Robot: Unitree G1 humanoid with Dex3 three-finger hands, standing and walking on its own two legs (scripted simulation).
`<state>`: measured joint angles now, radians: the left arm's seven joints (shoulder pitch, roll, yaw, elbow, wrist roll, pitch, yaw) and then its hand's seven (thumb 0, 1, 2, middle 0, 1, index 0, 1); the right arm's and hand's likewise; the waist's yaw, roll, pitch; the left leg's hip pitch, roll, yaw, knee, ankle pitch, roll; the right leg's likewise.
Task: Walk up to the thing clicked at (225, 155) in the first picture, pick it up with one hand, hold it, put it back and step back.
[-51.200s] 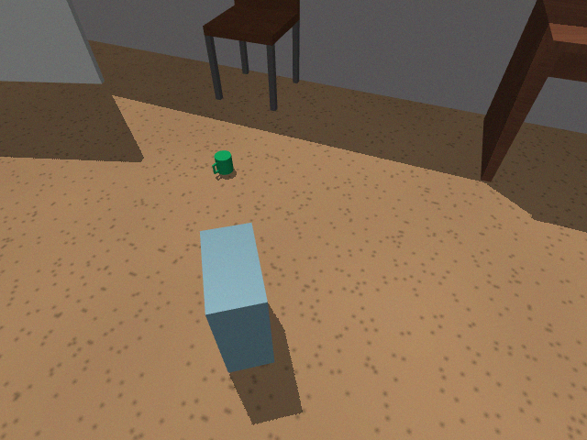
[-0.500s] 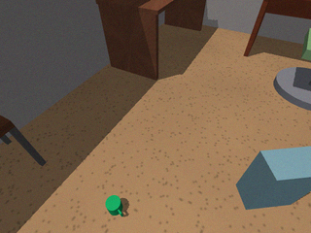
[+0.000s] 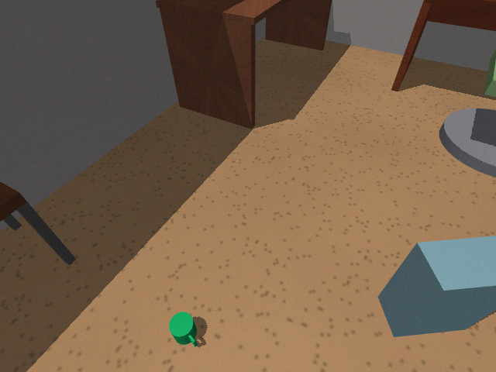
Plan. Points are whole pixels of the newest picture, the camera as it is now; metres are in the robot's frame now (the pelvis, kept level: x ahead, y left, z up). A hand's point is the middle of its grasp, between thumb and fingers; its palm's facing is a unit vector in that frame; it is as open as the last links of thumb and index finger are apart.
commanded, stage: stand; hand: left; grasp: from above
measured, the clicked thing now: (186, 331) +0.45 +0.25 -0.73
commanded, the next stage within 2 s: rise first in 0.52 s
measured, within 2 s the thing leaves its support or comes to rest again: neither
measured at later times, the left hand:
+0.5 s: hand out of the picture +0.09 +0.25 -0.15, palm faces -0.04 -0.93 -0.35, open 7.4 cm
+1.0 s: hand out of the picture +0.15 +0.26 -0.18, palm faces -0.08 -0.91 -0.40, open 11.5 cm
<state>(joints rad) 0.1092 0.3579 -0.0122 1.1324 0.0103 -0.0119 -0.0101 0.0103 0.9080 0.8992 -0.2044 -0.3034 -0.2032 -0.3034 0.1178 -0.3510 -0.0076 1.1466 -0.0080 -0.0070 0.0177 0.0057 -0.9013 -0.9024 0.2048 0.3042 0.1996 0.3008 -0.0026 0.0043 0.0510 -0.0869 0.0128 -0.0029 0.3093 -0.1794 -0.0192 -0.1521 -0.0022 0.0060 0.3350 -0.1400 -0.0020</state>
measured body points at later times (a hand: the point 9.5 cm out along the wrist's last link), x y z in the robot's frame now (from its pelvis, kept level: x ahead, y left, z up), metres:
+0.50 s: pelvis +0.01 +0.00 +0.00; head +0.02 -0.01 +0.45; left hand +0.09 +0.30 -0.13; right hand +0.08 -0.30 -0.14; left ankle +0.00 +0.13 -0.75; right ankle +0.03 -0.12 -0.75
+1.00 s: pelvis +0.00 +0.01 -0.03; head +0.05 +0.01 +0.42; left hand +0.15 +0.30 -0.15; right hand +0.12 -0.25 -0.15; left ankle +0.00 +0.13 -0.75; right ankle +0.03 -0.12 -0.75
